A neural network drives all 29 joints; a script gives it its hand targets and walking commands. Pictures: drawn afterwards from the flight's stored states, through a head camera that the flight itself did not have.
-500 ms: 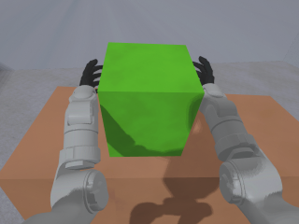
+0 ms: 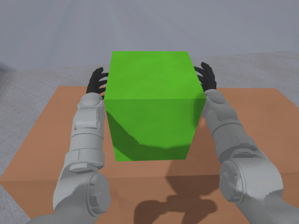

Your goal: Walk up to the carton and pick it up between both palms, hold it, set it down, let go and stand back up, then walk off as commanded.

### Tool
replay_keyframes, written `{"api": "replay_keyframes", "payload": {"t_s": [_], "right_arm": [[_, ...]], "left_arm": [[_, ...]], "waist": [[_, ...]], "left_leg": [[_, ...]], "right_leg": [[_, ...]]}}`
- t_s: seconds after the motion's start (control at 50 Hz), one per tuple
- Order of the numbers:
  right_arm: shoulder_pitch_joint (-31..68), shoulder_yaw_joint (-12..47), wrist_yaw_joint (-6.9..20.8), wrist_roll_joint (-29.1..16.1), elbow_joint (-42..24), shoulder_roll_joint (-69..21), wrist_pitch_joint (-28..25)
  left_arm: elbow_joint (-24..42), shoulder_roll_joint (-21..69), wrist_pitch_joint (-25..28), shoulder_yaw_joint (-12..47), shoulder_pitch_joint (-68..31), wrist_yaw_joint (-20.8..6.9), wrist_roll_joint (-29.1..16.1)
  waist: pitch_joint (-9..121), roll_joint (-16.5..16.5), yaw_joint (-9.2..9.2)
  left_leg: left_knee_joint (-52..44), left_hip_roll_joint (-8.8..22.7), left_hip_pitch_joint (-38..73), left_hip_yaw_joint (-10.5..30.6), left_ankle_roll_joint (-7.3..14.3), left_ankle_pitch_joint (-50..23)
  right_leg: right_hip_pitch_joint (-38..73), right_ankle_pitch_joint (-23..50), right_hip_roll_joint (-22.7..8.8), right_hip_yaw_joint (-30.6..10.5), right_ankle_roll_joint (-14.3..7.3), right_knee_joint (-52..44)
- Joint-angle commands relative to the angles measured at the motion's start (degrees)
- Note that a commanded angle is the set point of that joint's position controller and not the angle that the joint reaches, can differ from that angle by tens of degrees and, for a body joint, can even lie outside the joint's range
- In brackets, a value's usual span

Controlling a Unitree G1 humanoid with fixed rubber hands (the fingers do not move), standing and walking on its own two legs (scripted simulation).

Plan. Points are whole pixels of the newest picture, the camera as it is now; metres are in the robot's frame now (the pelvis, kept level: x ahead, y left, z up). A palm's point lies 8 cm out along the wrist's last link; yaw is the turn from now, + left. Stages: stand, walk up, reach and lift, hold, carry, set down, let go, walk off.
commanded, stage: set down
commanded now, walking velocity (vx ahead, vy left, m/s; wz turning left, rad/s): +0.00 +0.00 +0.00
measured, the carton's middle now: (150, 107) +0.41 +0.00 +0.16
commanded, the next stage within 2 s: none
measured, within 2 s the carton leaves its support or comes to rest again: neither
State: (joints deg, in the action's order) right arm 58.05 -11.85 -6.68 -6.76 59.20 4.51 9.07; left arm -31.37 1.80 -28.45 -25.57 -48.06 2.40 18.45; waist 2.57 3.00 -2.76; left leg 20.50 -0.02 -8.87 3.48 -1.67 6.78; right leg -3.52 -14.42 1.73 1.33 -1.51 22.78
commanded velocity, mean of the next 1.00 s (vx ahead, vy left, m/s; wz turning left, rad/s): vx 0.00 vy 0.00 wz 0.00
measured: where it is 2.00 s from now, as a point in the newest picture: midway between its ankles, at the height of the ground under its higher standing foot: outside the picture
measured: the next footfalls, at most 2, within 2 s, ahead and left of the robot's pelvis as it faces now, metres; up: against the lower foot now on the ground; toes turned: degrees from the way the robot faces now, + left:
none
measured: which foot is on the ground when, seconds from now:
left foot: down 0.00-1.00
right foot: down 0.00-1.00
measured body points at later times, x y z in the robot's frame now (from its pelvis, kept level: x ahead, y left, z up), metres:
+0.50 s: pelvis +0.00 +0.00 +0.00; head -0.04 +0.01 +0.45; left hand +0.41 +0.16 +0.17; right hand +0.43 -0.14 +0.20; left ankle +0.05 +0.14 -0.74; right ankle -0.02 -0.09 -0.74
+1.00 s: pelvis +0.01 -0.01 +0.00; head -0.02 +0.00 +0.45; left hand +0.41 +0.16 +0.15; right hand +0.44 -0.14 +0.17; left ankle +0.05 +0.14 -0.74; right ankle -0.02 -0.09 -0.74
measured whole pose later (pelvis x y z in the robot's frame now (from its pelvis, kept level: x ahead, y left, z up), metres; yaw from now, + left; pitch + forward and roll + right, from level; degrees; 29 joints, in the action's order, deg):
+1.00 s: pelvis +0.01 -0.01 +0.00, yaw +0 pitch -4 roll +1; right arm 55.6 -18.7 -1.2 1.6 64.7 4.8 2.7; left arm -36.2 5.3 -20.7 -25.6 -43.9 5.9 19.2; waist 0.6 1.9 0.8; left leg 19.6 0.0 -8.8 3.5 -1.7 7.0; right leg -3.9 -15.1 1.7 1.3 -1.7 22.8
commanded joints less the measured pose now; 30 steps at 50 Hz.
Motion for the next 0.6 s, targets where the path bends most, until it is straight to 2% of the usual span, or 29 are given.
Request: {"api": "replay_keyframes", "payload": {"t_s": [0.0, 0.02, 0.04, 0.06, 0.1, 0.12, 0.14, 0.16, 0.18, 0.22, 0.24, 0.26, 0.28, 0.3, 0.32, 0.34, 0.36, 0.4, 0.42, 0.44, 0.46, 0.48, 0.5, 0.52, 0.54, 0.58], "right_arm": [[40.16, 14.43, 8.31, 1.21, -13.77, -28.61, -5.64], [38.14, 13.53, 8.49, 1.55, -11.0, -27.83, -5.21], [37.35, 12.38, 8.74, 1.84, -9.47, -27.9, -5.15], [37.92, 12.56, 8.95, 1.54, -9.88, -27.27, -5.56], [39.2, 13.05, 9.36, 1.6, -11.61, -27.0, -6.42], [38.96, 11.08, 9.42, 2.87, -10.47, -26.12, -6.45], [39.28, 10.95, 9.56, 3.1, -10.11, -27.25, -6.49], [37.54, 9.57, 9.89, 3.74, -8.64, -26.61, -6.65], [37.96, 10.2, 10.19, 3.49, -9.08, -26.65, -7.29], [37.17, 11.67, 10.12, 3.25, -9.84, -27.68, -7.67], [36.94, 12.38, 10.25, 2.38, -9.88, -27.17, -7.99], [37.1, 11.88, 10.4, 2.69, -8.59, -26.99, -7.84], [35.86, 10.14, 10.61, 3.87, -7.09, -25.1, -7.43], [36.01, 10.16, 10.75, 4.07, -8.16, -25.65, -7.74], [34.62, 9.21, 10.95, 4.47, -6.26, -25.25, -7.73], [34.37, 8.58, 10.94, 5.12, -5.59, -25.48, -7.5], [34.71, 8.22, 11.4, 5.7, -5.72, -25.41, -7.87], [36.31, 7.85, 11.55, 5.88, -6.79, -26.55, -8.19], [34.87, 7.24, 12.03, 6.57, -4.97, -26.04, -7.8], [34.72, 6.98, 11.97, 6.88, -5.62, -26.74, -7.94], [35.52, 8.17, 11.93, 6.34, -6.72, -27.71, -8.45], [36.66, 8.44, 11.89, 6.31, -6.73, -27.07, -8.74], [35.93, 7.75, 11.88, 7.05, -6.5, -26.58, -8.47], [34.5, 7.14, 12.03, 7.31, -5.14, -26.46, -8.55], [34.41, 7.64, 12.4, 6.74, -4.86, -26.47, -8.35], [33.48, 8.07, 12.72, 6.45, -4.73, -28.19, -8.9]], "left_arm": [[6.1, 26.43, 5.26, 20.13, -40.31, -5.79, -5.85], [4.62, 25.8, 5.14, 19.22, -37.62, -5.76, -4.42], [5.04, 25.09, 5.65, 18.82, -39.83, -5.53, -4.52], [4.2, 25.59, 5.63, 18.34, -39.03, -5.57, -4.85], [6.88, 26.99, 6.43, 20.98, -39.93, -4.91, -5.53], [3.84, 26.72, 6.71, 20.94, -40.13, -4.78, -5.91], [4.33, 27.79, 7.0, 21.08, -41.78, -4.55, -5.73], [3.93, 27.74, 7.05, 20.4, -40.85, -4.48, -5.04], [4.81, 28.04, 7.26, 20.68, -40.71, -4.2, -5.54], [7.66, 28.5, 8.15, 22.51, -40.7, -3.35, -6.39], [8.52, 28.81, 8.43, 23.78, -40.3, -2.94, -6.54], [7.7, 28.74, 8.61, 23.62, -40.75, -2.73, -6.5], [3.64, 26.97, 7.97, 21.13, -37.77, -2.89, -4.73], [4.5, 27.22, 8.13, 21.0, -38.4, -3.08, -5.02], [5.47, 28.09, 8.43, 22.08, -39.52, -2.91, -5.47], [2.95, 26.52, 8.27, 20.45, -38.47, -3.15, -4.74], [4.33, 27.27, 8.73, 20.79, -40.64, -2.85, -4.78], [3.39, 27.81, 9.06, 21.03, -40.17, -2.57, -5.16], [3.33, 27.03, 9.34, 20.07, -40.18, -2.53, -4.79], [2.73, 27.67, 9.33, 20.5, -38.66, -2.53, -4.87], [4.7, 27.92, 9.92, 21.39, -40.66, -2.51, -5.65], [3.66, 28.56, 9.91, 21.37, -39.35, -2.26, -5.22], [1.13, 27.56, 9.76, 19.86, -38.21, -2.46, -4.71], [3.3, 27.53, 10.11, 20.02, -38.51, -2.28, -4.56], [2.0, 27.37, 10.07, 19.03, -37.57, -2.2, -4.28], [4.88, 27.97, 10.86, 19.42, -38.78, -1.79, -4.17]], "waist": [[23.49, -1.91, 6.16], [21.91, -1.9, 6.07], [21.99, -2.75, 5.82], [21.64, -2.27, 6.13], [24.2, -3.53, 6.31], [22.5, -3.76, 5.71], [22.34, -3.23, 5.37], [22.57, -4.46, 5.37], [23.41, -4.17, 6.06], [25.86, -3.59, 6.37], [26.68, -4.39, 6.28], [25.73, -4.05, 6.52], [21.44, -4.11, 6.9], [21.3, -3.78, 6.95], [21.9, -4.87, 6.27], [20.22, -2.72, 6.32], [21.25, -3.65, 6.33], [22.08, -2.75, 6.91], [20.7, -2.64, 7.45], [21.82, -2.02, 6.67], [24.48, -3.02, 7.17], [24.69, -2.72, 7.19], [22.47, -1.96, 7.25], [23.68, -2.64, 6.6], [21.92, -2.3, 8.17], [24.22, -3.43, 8.59]], "left_leg": [[-1.26, -0.5, 18.32, -6.24, 1.58, -13.25], [-1.18, -0.21, 19.48, -6.23, 1.47, -13.54], [-1.56, -0.63, 18.4, -6.44, 1.37, -11.87], [-1.98, -0.19, 18.03, -6.32, 1.6, -11.05], [-1.42, 0.07, 20.27, -6.03, 0.75, -13.46], [-1.73, 0.17, 20.0, -5.84, 0.72, -11.67], [-2.01, 0.11, 20.0, -5.91, 0.76, -10.93], [-1.97, 0.34, 20.28, -6.27, 0.34, -11.5], [-2.11, 0.78, 20.68, -6.12, 0.42, -11.11], [-1.01, 0.72, 22.24, -6.37, 0.13, -15.72], [-0.28, 1.01, 23.65, -5.92, -0.49, -17.87], [-0.68, 0.92, 23.93, -6.03, -0.36, -17.34], [-1.32, 0.95, 22.26, -6.3, -0.01, -13.9], [-1.5, 0.88, 20.8, -6.3, 0.28, -13.21], [-1.94, 0.95, 21.47, -6.11, -0.35, -13.55], [-2.29, 1.04, 20.55, -6.51, 0.41, -10.61], [-2.91, 1.04, 19.51, -6.35, 0.21, -9.27], [-2.55, 1.13, 19.61, -6.43, 0.53, -9.68], [-3.24, 1.22, 18.98, -6.48, 0.6, -8.58], [-3.12, 1.08, 19.41, -6.63, 0.57, -10.35], [-2.06, 0.98, 19.49, -6.76, 0.35, -12.49], [-1.95, 1.11, 19.58, -6.64, 0.22, -14.01], [-2.31, 0.96, 18.67, -6.72, 0.59, -12.88], [-2.2, 0.81, 19.54, -6.97, 0.26, -13.76], [-2.82, 1.17, 18.8, -6.83, 0.56, -12.13], [-2.36, 1.15, 19.32, -7.03, 0.34, -13.44]], "right_leg": [[0.2, 18.75, -0.42, 2.16, 5.3, -7.53], [-0.38, 19.33, -0.28, 2.56, 5.32, -7.9], [-0.77, 18.45, -0.54, 2.14, 5.42, -7.63], [-1.66, 16.0, -0.32, 2.64, 5.42, -7.91], [-2.79, 16.54, 0.43, 3.0, 4.91, -7.76], [-4.27, 14.65, 0.08, 2.94, 4.88, -8.24], [-4.66, 12.99, 0.05, 3.28, 4.85, -8.85], [-5.35, 13.08, 0.11, 3.62, 4.62, -8.66], [-5.82, 11.3, 0.34, 3.79, 4.38, -8.77], [-4.49, 16.88, 0.72, 3.53, 4.2, -8.04], [-5.35, 17.14, 1.08, 3.78, 3.91, -8.26], [-5.97, 15.92, 0.93, 3.62, 3.94, -8.61], [-7.19, 13.4, 0.61, 3.33, 3.85, -9.1], [-6.67, 14.28, 0.46, 3.5, 4.08, -8.88], [-7.13, 13.63, 0.47, 3.64, 3.74, -8.86], [-7.3, 11.56, 0.41, 3.45, 4.33, -9.2], [-6.91, 9.9, 0.43, 3.65, 3.78, -9.16], [-7.4, 10.33, 0.28, 3.52, 3.86, -9.05], [-7.5, 9.3, 0.2, 3.46, 3.93, -9.02], [-6.97, 11.55, 0.62, 3.67, 3.9, -8.98], [-5.92, 14.29, 0.2, 3.14, 4.14, -8.31], [-5.77, 16.47, 0.38, 3.46, 4.23, -8.02], [-6.04, 16.02, 0.23, 3.05, 4.56, -8.3], [-5.68, 16.45, 0.54, 3.64, 4.48, -7.9], [-6.43, 14.26, 0.32, 3.16, 4.36, -8.38], [-5.78, 14.28, 0.25, 3.14, 4.01, -8.24]]}}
